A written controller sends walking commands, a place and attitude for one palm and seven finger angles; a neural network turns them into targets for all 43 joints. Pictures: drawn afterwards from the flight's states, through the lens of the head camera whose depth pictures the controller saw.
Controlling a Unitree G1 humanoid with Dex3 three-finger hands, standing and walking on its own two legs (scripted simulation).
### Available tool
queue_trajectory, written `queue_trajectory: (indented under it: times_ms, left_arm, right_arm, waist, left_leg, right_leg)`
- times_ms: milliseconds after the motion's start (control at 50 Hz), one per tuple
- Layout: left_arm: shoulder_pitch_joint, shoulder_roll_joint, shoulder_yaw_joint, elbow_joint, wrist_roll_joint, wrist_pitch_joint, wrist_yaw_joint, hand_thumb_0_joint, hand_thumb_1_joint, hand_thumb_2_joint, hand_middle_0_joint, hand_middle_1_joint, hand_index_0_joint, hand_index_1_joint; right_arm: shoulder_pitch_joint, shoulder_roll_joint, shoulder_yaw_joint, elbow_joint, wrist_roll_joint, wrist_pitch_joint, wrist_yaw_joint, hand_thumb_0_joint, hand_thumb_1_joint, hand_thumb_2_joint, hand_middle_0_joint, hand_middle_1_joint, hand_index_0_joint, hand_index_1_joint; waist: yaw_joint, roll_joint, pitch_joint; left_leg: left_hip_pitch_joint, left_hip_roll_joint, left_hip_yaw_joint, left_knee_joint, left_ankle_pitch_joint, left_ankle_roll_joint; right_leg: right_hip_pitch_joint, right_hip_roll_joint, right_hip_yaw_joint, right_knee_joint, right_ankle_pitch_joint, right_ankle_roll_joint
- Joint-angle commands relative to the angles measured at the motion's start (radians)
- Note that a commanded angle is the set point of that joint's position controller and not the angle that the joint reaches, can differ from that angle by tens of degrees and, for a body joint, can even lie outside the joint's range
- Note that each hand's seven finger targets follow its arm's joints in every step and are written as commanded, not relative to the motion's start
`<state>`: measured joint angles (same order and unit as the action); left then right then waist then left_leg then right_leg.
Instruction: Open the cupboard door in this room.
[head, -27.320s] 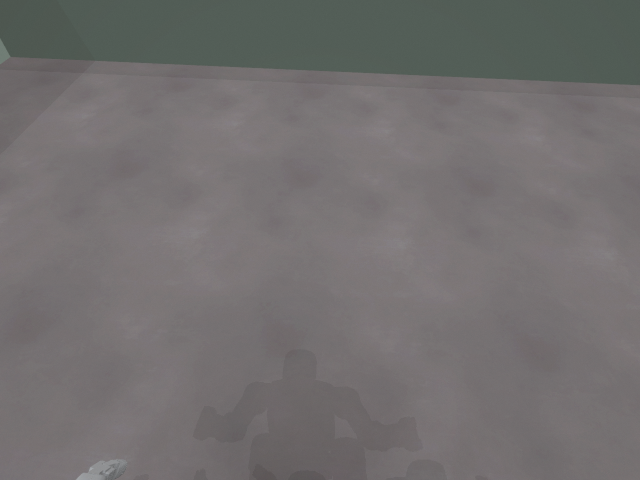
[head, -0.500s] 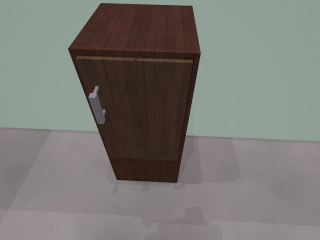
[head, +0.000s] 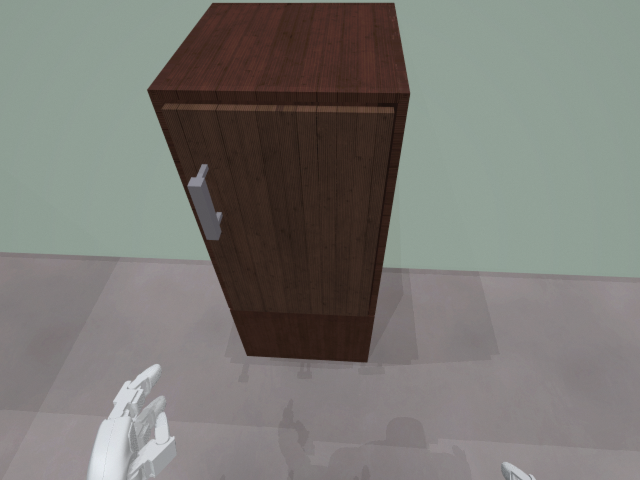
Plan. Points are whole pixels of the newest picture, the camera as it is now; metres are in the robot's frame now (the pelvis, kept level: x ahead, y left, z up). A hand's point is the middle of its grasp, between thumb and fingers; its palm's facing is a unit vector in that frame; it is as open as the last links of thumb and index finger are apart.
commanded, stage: raise the hand with hooked fingers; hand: left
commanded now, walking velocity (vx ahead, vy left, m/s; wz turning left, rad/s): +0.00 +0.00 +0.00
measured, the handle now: (208, 202) +0.57 +0.23 +0.00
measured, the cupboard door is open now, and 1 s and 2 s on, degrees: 0 0 0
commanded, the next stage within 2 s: move the hooked fingers beside the handle in 1.92 s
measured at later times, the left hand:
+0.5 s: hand (160, 446) +0.17 +0.20 -0.03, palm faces -0.07 -1.00 -0.05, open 10.2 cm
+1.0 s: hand (116, 410) +0.21 +0.26 -0.01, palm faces -0.02 -1.00 -0.05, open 13.1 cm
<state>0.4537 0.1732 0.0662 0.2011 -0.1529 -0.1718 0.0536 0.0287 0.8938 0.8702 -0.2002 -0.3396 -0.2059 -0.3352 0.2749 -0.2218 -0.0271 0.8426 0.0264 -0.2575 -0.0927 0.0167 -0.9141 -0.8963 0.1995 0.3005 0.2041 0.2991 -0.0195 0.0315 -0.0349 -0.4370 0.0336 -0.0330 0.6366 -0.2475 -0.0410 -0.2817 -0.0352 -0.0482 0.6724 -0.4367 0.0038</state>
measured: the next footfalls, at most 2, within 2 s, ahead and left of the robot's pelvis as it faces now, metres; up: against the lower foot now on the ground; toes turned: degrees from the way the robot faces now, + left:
none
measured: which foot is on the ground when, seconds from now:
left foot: down 0.00-1.00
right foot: down 0.00-1.00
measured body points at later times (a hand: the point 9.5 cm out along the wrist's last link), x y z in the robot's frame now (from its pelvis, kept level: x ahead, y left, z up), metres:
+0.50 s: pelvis -0.06 +0.01 -0.09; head +0.00 +0.03 +0.36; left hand +0.17 +0.26 -0.02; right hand +0.14 -0.20 -0.17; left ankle +0.05 +0.15 -0.72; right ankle -0.05 -0.12 -0.72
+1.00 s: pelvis -0.05 +0.04 -0.06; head -0.01 +0.06 +0.38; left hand +0.20 +0.32 +0.00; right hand +0.11 -0.22 -0.12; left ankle +0.05 +0.15 -0.72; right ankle -0.05 -0.11 -0.72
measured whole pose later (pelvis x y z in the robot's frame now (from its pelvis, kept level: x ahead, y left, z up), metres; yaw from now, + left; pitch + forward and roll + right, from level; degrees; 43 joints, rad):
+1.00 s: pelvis -0.05 +0.04 -0.06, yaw -2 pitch +11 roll -4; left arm 0.21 0.33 0.31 0.12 -0.32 -0.32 -0.36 -0.01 -0.28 0.39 -0.28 -1.06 -0.29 -1.06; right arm 0.26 -0.25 0.02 0.55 0.03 -0.23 -0.09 0.02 -0.90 -0.90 0.20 0.30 0.21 0.30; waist -0.02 0.01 -0.11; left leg -0.93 0.06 -0.06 1.10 -0.37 -0.01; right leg -0.74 -0.01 -0.04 1.08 -0.53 0.03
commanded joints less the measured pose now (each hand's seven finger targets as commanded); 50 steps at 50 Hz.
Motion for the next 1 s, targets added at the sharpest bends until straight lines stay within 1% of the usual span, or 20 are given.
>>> queue_trajectory:
  times_ms: [0, 20, 60, 80, 100, 160, 240, 260, 320, 380, 460, 500, 560, 680, 740, 780, 820, 860, 900, 980]
  left_arm:
    - [0.071, -0.026, 0.034, 0.038, -0.036, -0.303, -0.201, 0.000, 0.667, 0.800, -0.217, -0.450, -0.217, -0.450]
    - [0.089, -0.020, 0.040, 0.045, -0.060, -0.373, -0.276, 0.000, 0.643, 0.790, -0.218, -0.465, -0.218, -0.465]
    - [0.088, 0.091, 0.149, 0.052, -0.102, -0.470, -0.432, 0.000, 0.597, 0.770, -0.222, -0.495, -0.222, -0.495]
    - [0.079, 0.145, 0.213, -0.019, -0.118, -0.469, -0.463, 0.000, 0.573, 0.760, -0.223, -0.510, -0.223, -0.510]
    - [0.079, 0.152, 0.223, -0.068, -0.136, -0.434, -0.475, 0.000, 0.550, 0.750, -0.225, -0.525, -0.225, -0.525]
    - [-0.046, 0.156, 0.224, -0.270, -0.171, -0.317, -0.435, 0.000, 0.480, 0.720, -0.230, -0.570, -0.230, -0.570]
    - [-0.175, 0.163, 0.177, -0.537, -0.121, -0.333, -0.334, 0.000, 0.387, 0.680, -0.237, -0.630, -0.237, -0.630]
    - [-0.234, 0.171, 0.163, -0.572, -0.115, -0.346, -0.324, 0.000, 0.363, 0.670, -0.238, -0.645, -0.238, -0.645]
    - [-0.256, 0.151, 0.112, -0.541, -0.110, -0.362, -0.344, 0.000, 0.293, 0.640, -0.243, -0.690, -0.243, -0.690]
    - [-0.247, 0.189, 0.139, -0.433, -0.124, -0.302, -0.385, 0.000, 0.223, 0.610, -0.248, -0.735, -0.248, -0.735]
    - [-0.190, 0.248, 0.240, -0.347, -0.158, -0.187, -0.401, 0.000, 0.130, 0.570, -0.255, -0.795, -0.255, -0.795]
    - [-0.202, 0.258, 0.264, -0.385, -0.175, -0.168, -0.386, 0.000, 0.083, 0.550, -0.258, -0.825, -0.258, -0.825]
    - [-0.222, 0.268, 0.295, -0.348, -0.183, -0.176, -0.360, 0.000, 0.013, 0.520, -0.263, -0.870, -0.263, -0.870]
    - [-0.256, 0.262, 0.259, -0.348, -0.167, -0.236, -0.363, 0.000, -0.127, 0.460, -0.273, -0.960, -0.273, -0.960]
    - [-0.272, 0.276, 0.276, -0.310, -0.171, -0.227, -0.372, 0.000, -0.197, 0.430, -0.278, -1.005, -0.278, -1.005]
    - [-0.296, 0.298, 0.296, -0.294, -0.177, -0.221, -0.381, 0.000, -0.243, 0.410, -0.282, -1.035, -0.282, -1.035]
    - [-0.331, 0.310, 0.300, -0.324, -0.179, -0.224, -0.386, 0.000, -0.290, 0.390, -0.285, -1.065, -0.285, -1.065]
    - [-0.349, 0.331, 0.322, -0.307, -0.181, -0.220, -0.389, 0.000, -0.337, 0.370, -0.288, -1.095, -0.288, -1.095]
    - [-0.363, 0.332, 0.325, -0.309, -0.187, -0.220, -0.397, 0.000, -0.383, 0.350, -0.292, -1.125, -0.292, -1.125]
    - [-0.395, 0.350, 0.336, -0.271, -0.189, -0.205, -0.426, 0.000, -0.477, 0.310, -0.298, -1.185, -0.298, -1.185]
  right_arm:
    - [-0.129, -0.117, -0.074, -0.246, -0.029, -0.095, 0.029, 0.000, -0.900, -0.900, 0.200, 0.300, 0.200, 0.300]
    - [-0.151, -0.121, -0.077, -0.279, -0.030, -0.094, 0.047, 0.000, -0.900, -0.900, 0.200, 0.300, 0.200, 0.300]
    - [-0.171, -0.131, -0.087, -0.345, -0.016, -0.083, 0.074, 0.000, -0.900, -0.900, 0.200, 0.300, 0.200, 0.300]
    - [-0.180, -0.137, -0.096, -0.392, -0.015, -0.070, 0.076, 0.000, -0.900, -0.900, 0.200, 0.300, 0.200, 0.300]
    - [-0.201, -0.133, -0.094, -0.439, -0.010, -0.055, 0.074, 0.000, -0.900, -0.900, 0.200, 0.300, 0.200, 0.300]
    - [-0.200, -0.119, -0.083, -0.513, -0.001, -0.007, 0.056, 0.000, -0.900, -0.900, 0.200, 0.300, 0.200, 0.300]
    - [-0.125, -0.103, -0.070, -0.503, -0.014, 0.021, 0.034, 0.000, -0.900, -0.900, 0.200, 0.300, 0.200, 0.300]
    - [-0.116, -0.106, -0.062, -0.490, -0.019, 0.022, 0.026, 0.000, -0.900, -0.900, 0.200, 0.300, 0.200, 0.300]
    - [-0.104, -0.113, -0.045, -0.453, -0.018, 0.008, 0.013, 0.000, -0.900, -0.900, 0.200, 0.300, 0.200, 0.300]
    - [-0.113, -0.127, -0.031, -0.438, -0.006, -0.003, -0.002, 0.000, -0.900, -0.900, 0.200, 0.300, 0.200, 0.300]
    - [-0.130, -0.129, -0.024, -0.446, 0.004, -0.002, -0.011, 0.000, -0.900, -0.900, 0.200, 0.300, 0.200, 0.300]
    - [-0.129, -0.125, -0.020, -0.452, 0.004, 0.000, -0.010, 0.000, -0.900, -0.900, 0.200, 0.300, 0.200, 0.300]
    - [-0.127, -0.122, -0.016, -0.441, -0.001, -0.002, -0.010, 0.000, -0.900, -0.900, 0.200, 0.300, 0.200, 0.300]
    - [-0.088, -0.144, -0.019, -0.438, 0.005, -0.023, -0.001, 0.000, -0.900, -0.900, 0.200, 0.300, 0.200, 0.300]
    - [-0.072, -0.158, -0.024, -0.432, 0.008, -0.022, -0.003, 0.000, -0.900, -0.900, 0.200, 0.300, 0.200, 0.300]
    - [-0.067, -0.164, -0.023, -0.436, 0.011, -0.019, -0.006, 0.000, -0.900, -0.900, 0.200, 0.300, 0.200, 0.300]
    - [-0.062, -0.169, -0.021, -0.437, 0.011, -0.023, -0.006, 0.000, -0.900, -0.900, 0.200, 0.300, 0.200, 0.300]
    - [-0.052, -0.172, -0.018, -0.436, 0.010, -0.022, -0.008, 0.000, -0.900, -0.900, 0.200, 0.300, 0.200, 0.300]
    - [-0.054, -0.173, -0.016, -0.437, 0.010, -0.023, -0.006, 0.000, -0.900, -0.900, 0.200, 0.300, 0.200, 0.300]
    - [-0.048, -0.179, -0.010, -0.438, 0.010, -0.021, -0.004, 0.000, -0.900, -0.900, 0.200, 0.300, 0.200, 0.300]
  waist:
    - [0.053, -0.276, -0.070]
    - [0.069, -0.264, -0.097]
    - [0.097, -0.145, -0.177]
    - [0.115, -0.079, -0.265]
    - [0.124, -0.068, -0.307]
    - [0.096, -0.053, -0.308]
    - [0.028, 0.067, -0.314]
    - [-0.002, 0.036, -0.295]
    - [-0.027, 0.088, -0.277]
    - [-0.023, 0.049, -0.250]
    - [0.031, 0.034, -0.306]
    - [0.040, 0.038, -0.330]
    - [0.039, -0.003, -0.280]
    - [0.024, 0.060, -0.258]
    - [0.013, 0.026, -0.241]
    - [0.016, 0.034, -0.232]
    - [0.017, 0.086, -0.252]
    - [0.015, 0.063, -0.255]
    - [0.016, 0.105, -0.264]
    - [0.013, 0.111, -0.265]
  left_leg:
    - [-0.154, -0.043, 0.036, 0.195, 0.024, 0.040]
    - [-0.220, -0.048, 0.036, 0.246, 0.016, 0.036]
    - [-0.301, -0.053, 0.045, 0.350, 0.031, 0.027]
    - [-0.302, -0.057, 0.069, 0.375, 0.043, 0.033]
    - [-0.308, -0.062, 0.085, 0.389, 0.029, 0.040]
    - [-0.318, -0.053, 0.071, 0.405, -0.030, 0.054]
    - [-0.250, -0.017, 0.038, 0.425, -0.002, 0.070]
    - [-0.266, -0.008, 0.022, 0.442, -0.018, 0.073]
    - [-0.274, -0.003, 0.002, 0.453, -0.082, 0.070]
    - [-0.320, -0.006, -0.009, 0.433, -0.171, 0.068]
    - [-0.310, -0.014, -0.007, 0.381, -0.187, 0.067]
    - [-0.280, -0.016, -0.005, 0.354, -0.175, 0.065]
    - [-0.303, -0.015, -0.009, 0.342, -0.194, 0.064]
    - [-0.254, -0.017, -0.012, 0.290, -0.235, 0.061]
    - [-0.248, -0.016, -0.020, 0.265, -0.267, 0.061]
    - [-0.250, -0.018, -0.021, 0.255, -0.282, 0.060]
    - [-0.211, -0.017, -0.025, 0.241, -0.281, 0.058]
    - [-0.206, -0.016, -0.033, 0.237, -0.271, 0.059]
    - [-0.176, -0.016, -0.031, 0.234, -0.247, 0.056]
    - [-0.154, -0.015, -0.033, 0.233, -0.200, 0.054]
  right_leg:
    - [-0.425, 0.044, -0.044, 0.112, 0.136, 0.002]
    - [-0.441, 0.039, -0.024, 0.171, 0.154, -0.004]
    - [-0.418, 0.010, 0.053, 0.259, 0.245, -0.016]
    - [-0.396, 0.010, 0.052, 0.290, 0.238, -0.023]
    - [-0.385, 0.010, 0.075, 0.291, 0.216, -0.017]
    - [-0.436, 0.031, 0.091, 0.274, 0.095, -0.007]
    - [-0.529, 0.059, 0.036, 0.310, 0.127, -0.016]
    - [-0.565, 0.071, 0.028, 0.322, 0.105, -0.015]
    - [-0.632, 0.077, 0.015, 0.316, 0.010, -0.020]
    - [-0.638, 0.079, 0.024, 0.278, -0.106, -0.018]
    - [-0.561, 0.076, 0.024, 0.244, -0.158, -0.018]
    - [-0.531, 0.069, 0.018, 0.232, -0.149, -0.016]
    - [-0.541, 0.073, 0.013, 0.224, -0.176, -0.016]
    - [-0.563, 0.072, -0.013, 0.236, -0.149, -0.021]
    - [-0.563, 0.073, -0.020, 0.223, -0.147, -0.017]
    - [-0.557, 0.074, -0.017, 0.219, -0.150, -0.019]
    - [-0.549, 0.074, -0.021, 0.221, -0.126, -0.022]
    - [-0.539, 0.082, -0.026, 0.224, -0.109, -0.023]
    - [-0.534, 0.080, -0.027, 0.219, -0.083, -0.025]
    - [-0.520, 0.086, -0.033, 0.218, -0.043, -0.028]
